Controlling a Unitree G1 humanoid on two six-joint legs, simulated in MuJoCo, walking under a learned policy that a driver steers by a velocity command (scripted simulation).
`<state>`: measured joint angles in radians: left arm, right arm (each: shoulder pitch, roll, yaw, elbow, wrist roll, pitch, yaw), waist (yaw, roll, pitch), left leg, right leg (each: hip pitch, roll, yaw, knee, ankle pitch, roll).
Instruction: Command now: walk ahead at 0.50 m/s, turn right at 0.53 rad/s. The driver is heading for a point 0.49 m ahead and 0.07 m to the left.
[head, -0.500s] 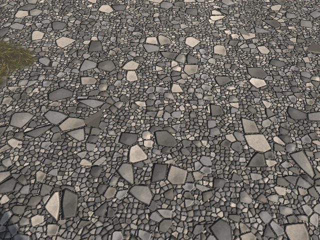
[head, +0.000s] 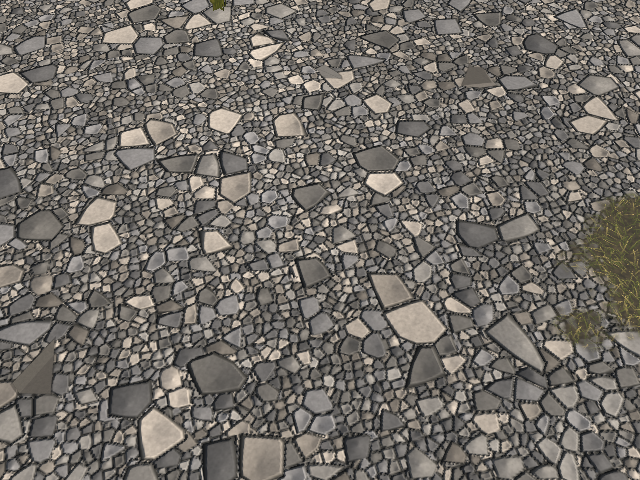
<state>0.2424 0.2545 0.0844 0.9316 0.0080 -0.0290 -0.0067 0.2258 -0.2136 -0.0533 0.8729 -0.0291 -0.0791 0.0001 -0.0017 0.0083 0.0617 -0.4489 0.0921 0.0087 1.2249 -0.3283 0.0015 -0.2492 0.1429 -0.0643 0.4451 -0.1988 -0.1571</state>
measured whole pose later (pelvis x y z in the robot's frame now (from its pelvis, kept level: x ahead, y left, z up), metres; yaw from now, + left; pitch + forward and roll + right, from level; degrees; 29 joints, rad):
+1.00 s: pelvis +0.43 +0.03 +0.00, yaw +6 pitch -1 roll +0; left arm 0.21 0.20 0.00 0.96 0.01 -0.02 0.04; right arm 0.28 -0.21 0.00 0.97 -0.01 -0.02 -0.03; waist -0.02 0.02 0.03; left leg -0.09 -0.08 -0.01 0.43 -0.33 0.07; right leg -0.27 0.02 -0.04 0.47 -0.18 -0.04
